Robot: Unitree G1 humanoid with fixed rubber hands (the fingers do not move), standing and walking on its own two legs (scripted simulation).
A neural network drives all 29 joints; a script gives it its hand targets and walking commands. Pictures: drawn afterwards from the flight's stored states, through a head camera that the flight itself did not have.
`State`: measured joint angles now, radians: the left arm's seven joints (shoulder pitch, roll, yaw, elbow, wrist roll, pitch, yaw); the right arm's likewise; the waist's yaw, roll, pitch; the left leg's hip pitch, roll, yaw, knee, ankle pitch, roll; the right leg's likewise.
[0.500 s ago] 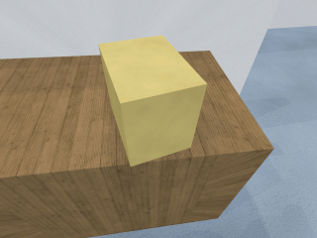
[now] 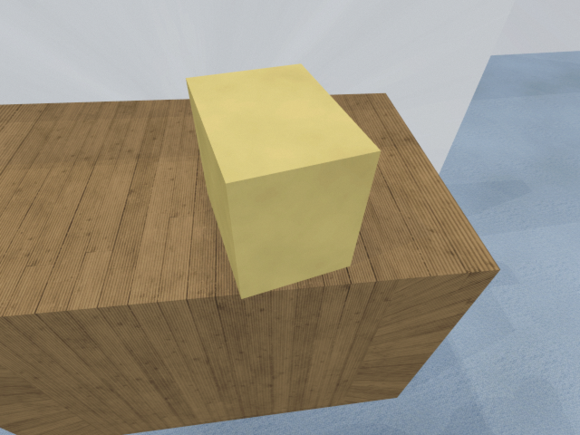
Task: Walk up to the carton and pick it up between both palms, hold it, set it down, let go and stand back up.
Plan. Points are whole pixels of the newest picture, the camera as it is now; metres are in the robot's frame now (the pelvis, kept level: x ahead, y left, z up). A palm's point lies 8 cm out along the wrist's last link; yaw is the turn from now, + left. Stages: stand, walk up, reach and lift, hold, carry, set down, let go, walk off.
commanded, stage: stand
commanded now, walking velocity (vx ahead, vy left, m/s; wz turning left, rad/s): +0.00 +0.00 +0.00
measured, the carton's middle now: (272, 177) +0.50 +0.06 +0.09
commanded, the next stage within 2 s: none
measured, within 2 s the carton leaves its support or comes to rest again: neither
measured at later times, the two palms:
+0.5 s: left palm out of the picture -0.02 +0.20 -0.15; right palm out of the picture -0.02 -0.23 -0.14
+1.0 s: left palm out of the picture -0.01 +0.19 -0.15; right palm out of the picture +0.01 -0.22 -0.14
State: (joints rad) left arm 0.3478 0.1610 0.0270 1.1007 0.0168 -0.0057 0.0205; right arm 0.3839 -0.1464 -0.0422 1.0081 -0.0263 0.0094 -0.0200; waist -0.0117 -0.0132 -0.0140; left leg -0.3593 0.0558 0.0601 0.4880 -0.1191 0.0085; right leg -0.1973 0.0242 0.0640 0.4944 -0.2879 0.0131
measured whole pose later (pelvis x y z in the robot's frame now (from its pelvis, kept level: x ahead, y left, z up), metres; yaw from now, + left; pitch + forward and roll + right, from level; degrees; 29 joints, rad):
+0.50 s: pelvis +0.01 -0.01 +0.00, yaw +0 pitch -1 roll -1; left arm 0.34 0.13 0.02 1.13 0.01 -0.02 0.03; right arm 0.35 -0.14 -0.04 1.09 -0.03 0.01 -0.03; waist -0.01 0.00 0.00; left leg -0.33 0.06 0.05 0.46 -0.12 -0.01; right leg -0.17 0.03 0.06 0.48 -0.29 0.01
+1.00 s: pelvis +0.03 -0.01 +0.00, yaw +1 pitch -2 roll -1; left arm 0.35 0.11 0.02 1.15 0.01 -0.02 0.04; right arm 0.32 -0.12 -0.03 1.13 -0.02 0.00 -0.04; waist -0.01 -0.01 0.02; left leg -0.29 0.05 0.05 0.48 -0.16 -0.01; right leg -0.10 0.02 0.05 0.45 -0.32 0.00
